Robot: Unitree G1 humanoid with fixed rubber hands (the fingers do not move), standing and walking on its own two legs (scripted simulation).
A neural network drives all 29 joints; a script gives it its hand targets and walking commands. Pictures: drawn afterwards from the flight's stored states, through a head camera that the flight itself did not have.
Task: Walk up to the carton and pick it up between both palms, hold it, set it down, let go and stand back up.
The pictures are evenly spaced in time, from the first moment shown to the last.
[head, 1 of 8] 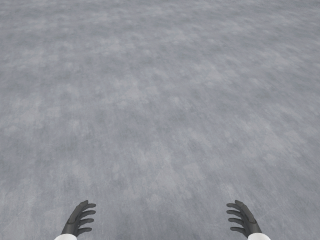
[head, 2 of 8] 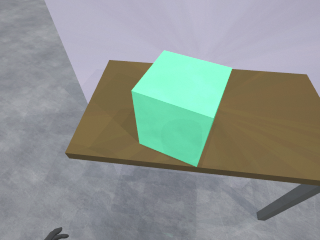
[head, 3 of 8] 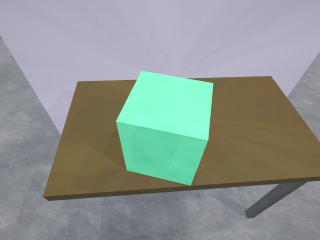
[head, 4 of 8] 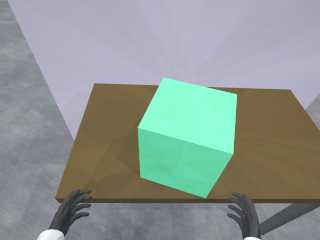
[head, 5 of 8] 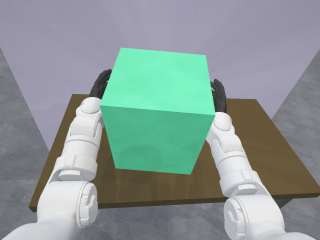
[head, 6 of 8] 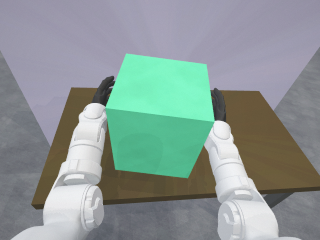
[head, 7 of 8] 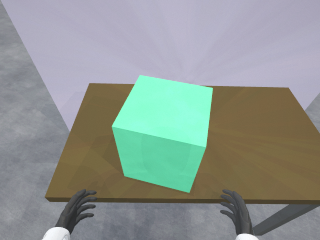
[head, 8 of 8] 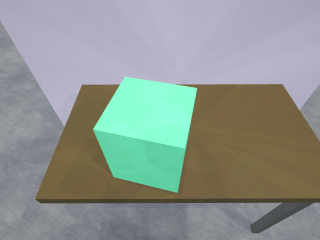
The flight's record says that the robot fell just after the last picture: no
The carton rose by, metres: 0.21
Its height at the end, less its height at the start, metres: +0.00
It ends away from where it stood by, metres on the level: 0.03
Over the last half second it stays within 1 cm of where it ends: yes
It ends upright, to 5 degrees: yes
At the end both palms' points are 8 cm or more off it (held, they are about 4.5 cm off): yes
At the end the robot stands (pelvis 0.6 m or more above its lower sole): yes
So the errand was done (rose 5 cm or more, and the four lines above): yes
